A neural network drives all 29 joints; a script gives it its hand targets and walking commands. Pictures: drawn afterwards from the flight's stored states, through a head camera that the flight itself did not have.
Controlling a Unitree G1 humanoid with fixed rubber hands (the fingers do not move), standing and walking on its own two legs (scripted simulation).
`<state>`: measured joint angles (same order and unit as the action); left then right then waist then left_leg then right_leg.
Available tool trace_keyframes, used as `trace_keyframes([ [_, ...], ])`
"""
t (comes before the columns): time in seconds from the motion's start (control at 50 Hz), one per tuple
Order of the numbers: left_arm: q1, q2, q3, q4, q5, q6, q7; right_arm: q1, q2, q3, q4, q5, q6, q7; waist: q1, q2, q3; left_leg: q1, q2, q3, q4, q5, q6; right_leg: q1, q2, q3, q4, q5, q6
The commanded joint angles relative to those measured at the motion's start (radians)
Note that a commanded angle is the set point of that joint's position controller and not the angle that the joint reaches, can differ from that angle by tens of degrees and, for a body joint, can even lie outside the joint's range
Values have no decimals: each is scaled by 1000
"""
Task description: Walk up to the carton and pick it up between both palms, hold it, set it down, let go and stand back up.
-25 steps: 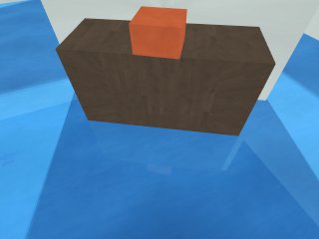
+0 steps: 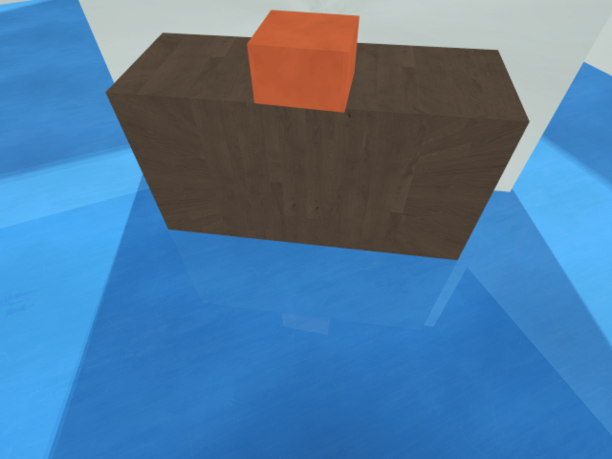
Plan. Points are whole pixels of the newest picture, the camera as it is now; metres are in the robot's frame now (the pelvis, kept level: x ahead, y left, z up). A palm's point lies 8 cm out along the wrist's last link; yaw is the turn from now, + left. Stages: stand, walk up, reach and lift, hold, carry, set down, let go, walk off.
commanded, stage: stand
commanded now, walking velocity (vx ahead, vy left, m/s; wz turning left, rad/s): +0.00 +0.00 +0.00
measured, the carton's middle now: (306, 59) +1.15 +0.02 -0.03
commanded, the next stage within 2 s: walk up in 0.16 s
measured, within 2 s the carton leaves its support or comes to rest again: neither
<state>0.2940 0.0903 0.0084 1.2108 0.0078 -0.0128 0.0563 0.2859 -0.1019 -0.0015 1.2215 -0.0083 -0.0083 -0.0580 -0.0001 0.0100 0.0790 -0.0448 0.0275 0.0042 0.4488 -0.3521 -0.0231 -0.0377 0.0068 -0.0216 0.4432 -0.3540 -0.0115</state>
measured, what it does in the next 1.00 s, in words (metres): walks ahead: left foot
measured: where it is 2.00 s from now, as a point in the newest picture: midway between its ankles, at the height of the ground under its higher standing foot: (279, 383)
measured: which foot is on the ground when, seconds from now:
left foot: down 0.00-0.36, up 0.38-0.62, down 0.64-1.00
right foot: down 0.00-0.64, up 0.66-1.00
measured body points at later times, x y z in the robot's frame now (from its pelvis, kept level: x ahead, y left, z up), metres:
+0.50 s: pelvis +0.01 +0.02 -0.01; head +0.02 +0.01 +0.44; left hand -0.07 +0.23 -0.16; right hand +0.02 -0.22 -0.17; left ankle -0.03 +0.12 -0.70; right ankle -0.07 -0.11 -0.74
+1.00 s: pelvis +0.11 +0.08 -0.02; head +0.10 +0.06 +0.43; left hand +0.24 +0.32 -0.13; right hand +0.05 -0.17 -0.17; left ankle +0.16 +0.18 -0.74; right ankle +0.18 -0.04 -0.70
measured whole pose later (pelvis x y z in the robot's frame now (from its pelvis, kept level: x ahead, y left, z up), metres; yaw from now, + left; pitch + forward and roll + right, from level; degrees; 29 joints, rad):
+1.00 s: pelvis +0.11 +0.08 -0.02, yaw -13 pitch -6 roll +3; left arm 0.31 0.24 0.01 0.83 0.04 -0.02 -0.03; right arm 0.37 -0.27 0.00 0.97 -0.05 -0.04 -0.01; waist -0.03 0.00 0.09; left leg -0.20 0.07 0.25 0.65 -0.33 0.03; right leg -0.48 -0.04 0.00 0.96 -0.46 -0.01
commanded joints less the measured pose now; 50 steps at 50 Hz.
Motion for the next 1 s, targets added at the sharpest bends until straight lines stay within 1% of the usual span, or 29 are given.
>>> trace_keyframes([
  [0.0,104,74,8,1,1,-3,1,108,-71,-7,4,1,-3,-2,-1,-11,46,-35,75,-33,-44,531,43,-50,-99,58,-57,547,-24],
  [0.18,109,74,7,-2,-1,-4,0,111,-72,-5,5,2,-1,-2,0,-5,54,-46,75,-32,-50,512,41,-53,-100,58,-62,541,-25],
  [0.24,116,72,5,-1,0,-4,1,108,-70,-5,6,1,-2,-2,2,-17,58,-43,76,-30,-48,504,41,-60,-101,57,-67,543,-25],
  [0.28,118,75,6,-4,0,-6,0,113,-69,-5,8,2,-1,-1,1,2,57,-47,75,-27,-48,500,38,-52,-102,60,-67,547,-26],
  [0.32,117,80,7,-6,-1,-7,-1,110,-74,-5,7,1,-1,-1,2,-9,63,-52,77,-28,-47,504,39,-52,-100,58,-67,544,-26],
  [0.34,204,156,30,-32,31,-30,-4,66,-177,-26,-44,-64,-20,12,31,-12,-22,-110,17,56,136,55,52,26,-96,136,2,210,-83],
  [0.36,248,207,51,-26,40,-36,-5,1,-165,-29,-80,-75,-26,20,62,-88,13,-326,-17,74,245,-181,47,114,-186,305,-75,24,-154],
  [0.38,300,241,69,-23,41,-35,-3,-72,-142,-22,-130,-77,-28,25,106,-132,91,-547,-31,83,376,-330,28,169,-303,488,-181,-98,-239],
  [0.4,338,251,76,-18,44,-35,2,-156,-126,-17,-186,-76,-29,30,140,-139,189,-721,-4,45,468,-380,14,180,-382,606,-228,-109,-296],
  [0.42,341,247,77,-23,48,-41,7,-194,-127,-14,-232,-67,-35,34,138,-136,238,-792,54,-22,533,-351,4,163,-426,645,-231,-53,-318],
  [0.46,277,238,73,-58,56,-57,11,-186,-158,-24,-282,-56,-44,43,95,-147,234,-816,119,-100,572,-289,-32,140,-433,607,-211,41,-302],
  [0.5,202,245,69,-108,60,-70,8,-161,-180,-30,-318,-52,-44,53,53,-151,210,-732,139,-116,513,-244,-52,42,-409,525,-192,65,-272],
  [0.52,168,253,69,-129,57,-72,6,-153,-180,-30,-333,-51,-43,60,34,-144,201,-642,130,-97,456,-186,-49,-38,-377,466,-183,72,-250],
  [0.56,81,280,67,-171,53,-69,-7,-66,-172,-33,-329,-45,-40,75,-29,-134,162,-322,75,-1,321,5,-20,-273,-289,301,-134,95,-192],
  [0.58,25,296,64,-194,52,-63,-17,54,-178,-42,-298,-40,-38,77,-96,-99,124,-75,21,83,250,115,1,-440,-241,212,-48,81,-157],
  [0.6,2,289,55,-211,56,-57,-32,211,-207,-61,-250,-41,-34,73,-161,-35,59,145,-46,158,253,159,14,-559,-177,147,104,67,-126],
  [0.62,50,248,39,-218,55,-50,-46,327,-252,-82,-226,-44,-32,67,-192,102,-28,231,-48,126,224,75,21,-574,-72,72,352,22,-96],
  [0.64,118,179,18,-258,39,-44,-56,367,-321,-93,-254,-38,-32,61,-180,339,-90,145,223,-320,-68,-303,78,-577,51,24,703,-279,-43],
  [0.66,180,201,27,-287,28,-25,-57,274,-374,-90,-298,-18,-21,47,-115,273,-52,-15,378,-715,-344,-669,134,-592,61,127,866,-348,-41],
  [0.68,209,222,29,-289,27,-11,-59,147,-399,-83,-339,-2,-13,34,-52,187,39,-132,437,-794,-402,-835,162,-622,14,170,974,-296,-34],
  [0.7,205,212,19,-289,35,-5,-61,77,-390,-77,-356,5,-14,28,-23,126,133,-202,445,-737,-383,-815,171,-650,-21,160,1013,-219,-27],
  [0.72,204,211,13,-291,43,-4,-63,48,-374,-68,-364,1,-21,26,-8,81,168,-255,425,-633,-349,-720,192,-635,-48,145,978,-174,-18],
  [0.76,236,221,14,-295,45,-6,-68,11,-332,-48,-366,-17,-38,34,23,99,141,-342,377,-446,-320,-532,228,-530,-71,135,865,-164,-3],
  [0.78,239,226,17,-301,43,-5,-70,12,-322,-43,-359,-26,-44,38,27,106,117,-347,363,-376,-307,-470,244,-498,-65,123,841,-166,1],
  [0.82,203,238,21,-337,39,-2,-72,32,-321,-40,-343,-34,-52,42,20,115,98,-340,364,-302,-298,-441,266,-488,-72,116,769,-164,3],
  [0.9,101,250,26,-415,33,-9,-84,71,-335,-32,-319,-38,-52,40,-7,105,116,-298,396,-234,-312,-497,276,-545,-93,94,615,-116,5],
  [0.92,82,248,28,-432,32,-14,-88,70,-340,-31,-314,-39,-49,40,-9,103,119,-296,395,-206,-307,-499,270,-535,-94,83,561,-106,4],
  [0.96,69,238,32,-454,25,-24,-93,54,-351,-29,-308,-43,-40,43,-5,110,107,-328,366,-114,-272,-487,248,-444,-77,37,446,-84,-1],
  [0.98,87,230,34,-454,20,-30,-93,39,-357,-27,-305,-46,-34,47,10,99,99,-382,347,-61,-235,-495,232,-350,-57,3,382,-58,-9],
])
